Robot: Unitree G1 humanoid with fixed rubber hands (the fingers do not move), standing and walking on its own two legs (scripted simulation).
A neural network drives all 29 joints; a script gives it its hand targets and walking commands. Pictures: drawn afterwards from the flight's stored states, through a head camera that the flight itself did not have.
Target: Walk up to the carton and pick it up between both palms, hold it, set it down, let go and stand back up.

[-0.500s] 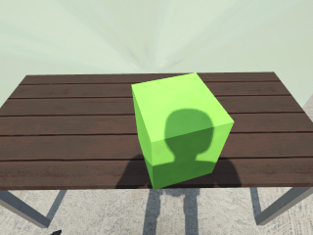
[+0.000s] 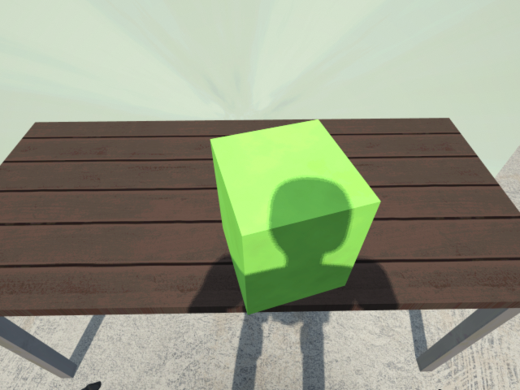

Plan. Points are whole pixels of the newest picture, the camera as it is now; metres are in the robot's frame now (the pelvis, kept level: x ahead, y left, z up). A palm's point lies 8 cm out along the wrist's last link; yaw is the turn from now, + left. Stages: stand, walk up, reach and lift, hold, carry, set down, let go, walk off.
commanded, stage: reach and lift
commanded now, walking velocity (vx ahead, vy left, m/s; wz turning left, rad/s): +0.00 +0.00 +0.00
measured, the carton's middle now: (282, 217) +0.43 -0.02 +0.02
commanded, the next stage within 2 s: none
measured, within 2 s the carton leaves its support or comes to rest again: neither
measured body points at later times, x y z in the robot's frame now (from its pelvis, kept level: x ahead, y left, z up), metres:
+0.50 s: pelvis +0.00 -0.04 +0.02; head +0.03 -0.05 +0.46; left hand +0.19 +0.20 -0.06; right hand +0.16 -0.31 -0.08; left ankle +0.03 +0.10 -0.70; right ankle +0.05 -0.13 -0.70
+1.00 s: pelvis +0.01 -0.05 +0.03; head +0.02 -0.06 +0.48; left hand +0.22 +0.16 -0.02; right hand +0.20 -0.29 -0.04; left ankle +0.03 +0.10 -0.70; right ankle +0.05 -0.13 -0.70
